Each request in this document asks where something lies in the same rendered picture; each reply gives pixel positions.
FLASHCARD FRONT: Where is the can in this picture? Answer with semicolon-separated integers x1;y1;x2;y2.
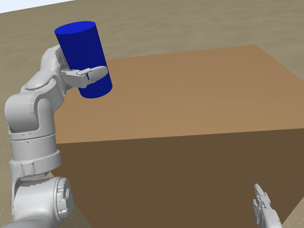
54;21;113;98

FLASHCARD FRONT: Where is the left robot hand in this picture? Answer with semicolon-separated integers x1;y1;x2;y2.
40;45;108;90

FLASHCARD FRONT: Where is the right robot hand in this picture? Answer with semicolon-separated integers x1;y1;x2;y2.
252;184;282;228

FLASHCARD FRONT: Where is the left robot arm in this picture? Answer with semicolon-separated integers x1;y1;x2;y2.
1;69;74;228

